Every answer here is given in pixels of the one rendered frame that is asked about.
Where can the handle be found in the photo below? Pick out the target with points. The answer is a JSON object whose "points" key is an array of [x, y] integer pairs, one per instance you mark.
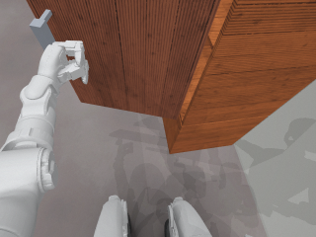
{"points": [[42, 31]]}

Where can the robot left upper arm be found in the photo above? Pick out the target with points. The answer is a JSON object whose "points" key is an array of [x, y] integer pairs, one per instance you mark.
{"points": [[25, 176]]}

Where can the left robot forearm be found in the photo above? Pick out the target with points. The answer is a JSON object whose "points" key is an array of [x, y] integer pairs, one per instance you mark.
{"points": [[36, 124]]}

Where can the robot thigh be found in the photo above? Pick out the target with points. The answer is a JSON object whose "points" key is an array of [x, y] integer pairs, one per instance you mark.
{"points": [[112, 219], [184, 217]]}

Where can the right robot thigh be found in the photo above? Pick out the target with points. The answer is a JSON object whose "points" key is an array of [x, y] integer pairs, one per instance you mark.
{"points": [[184, 217]]}

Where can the left robot thigh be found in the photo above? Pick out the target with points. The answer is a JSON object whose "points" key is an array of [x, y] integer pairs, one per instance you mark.
{"points": [[112, 219]]}

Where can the cupboard door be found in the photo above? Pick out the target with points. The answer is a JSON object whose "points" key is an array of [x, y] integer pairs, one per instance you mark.
{"points": [[142, 54]]}

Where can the robot left hand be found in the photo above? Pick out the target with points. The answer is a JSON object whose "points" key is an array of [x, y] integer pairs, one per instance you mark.
{"points": [[55, 65]]}

